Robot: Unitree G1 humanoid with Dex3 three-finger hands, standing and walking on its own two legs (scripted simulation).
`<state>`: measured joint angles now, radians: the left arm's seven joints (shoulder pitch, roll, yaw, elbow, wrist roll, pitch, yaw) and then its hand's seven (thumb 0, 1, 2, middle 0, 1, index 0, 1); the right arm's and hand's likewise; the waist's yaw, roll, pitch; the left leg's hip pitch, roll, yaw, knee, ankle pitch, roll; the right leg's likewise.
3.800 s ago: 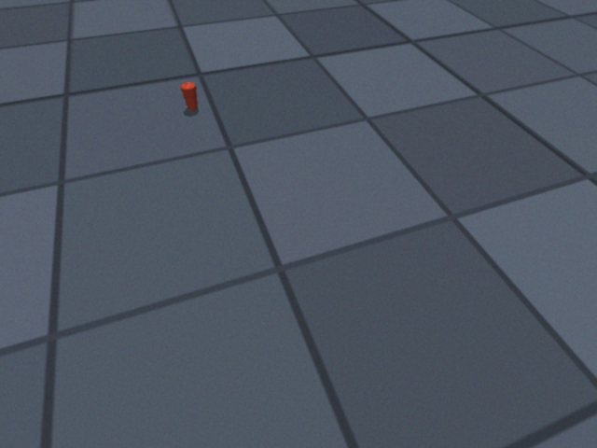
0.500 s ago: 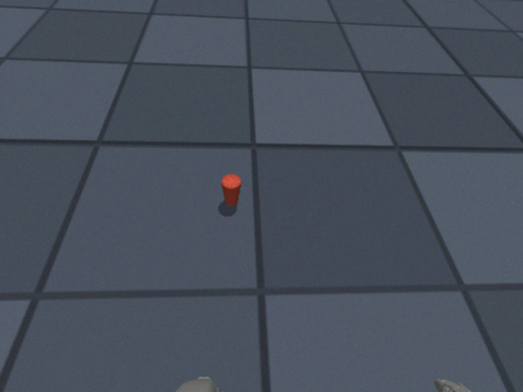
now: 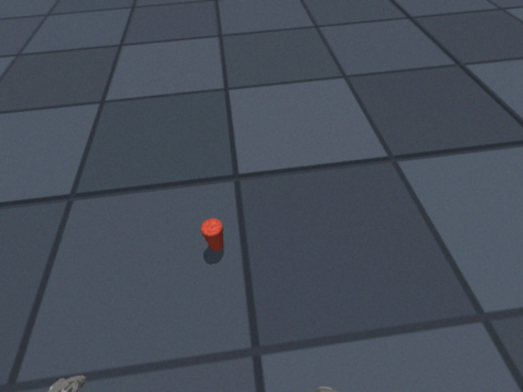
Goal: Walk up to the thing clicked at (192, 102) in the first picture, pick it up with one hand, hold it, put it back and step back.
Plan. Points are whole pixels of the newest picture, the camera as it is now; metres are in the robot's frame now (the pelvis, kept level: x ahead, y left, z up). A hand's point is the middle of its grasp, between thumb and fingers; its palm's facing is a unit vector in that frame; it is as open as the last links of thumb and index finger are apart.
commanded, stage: walk up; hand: left
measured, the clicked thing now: (214, 236) +0.81 +0.25 -0.68
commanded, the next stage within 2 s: none
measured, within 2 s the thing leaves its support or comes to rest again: neither
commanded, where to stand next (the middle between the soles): +0.47 +0.04 m, yaw +0 degrees
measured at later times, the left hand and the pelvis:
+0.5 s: hand (90, 347) +0.22 +0.33 -0.14, palm faces -0.03 -0.93 -0.36, open 7.4 cm; pelvis +0.18 +0.04 +0.01, yaw +1 degrees
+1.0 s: hand (116, 265) +0.37 +0.31 -0.11, palm faces -0.01 -0.90 -0.43, open 7.4 cm; pelvis +0.34 +0.03 +0.01, yaw +1 degrees
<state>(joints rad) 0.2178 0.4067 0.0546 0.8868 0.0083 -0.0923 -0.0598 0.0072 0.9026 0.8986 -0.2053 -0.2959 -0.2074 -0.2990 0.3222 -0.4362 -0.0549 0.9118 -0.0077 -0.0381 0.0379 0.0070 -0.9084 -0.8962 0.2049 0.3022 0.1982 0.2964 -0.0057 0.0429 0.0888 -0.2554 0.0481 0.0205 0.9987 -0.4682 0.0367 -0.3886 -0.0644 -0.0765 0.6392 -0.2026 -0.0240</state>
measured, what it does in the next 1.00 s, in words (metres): walks ahead: left foot, then right foot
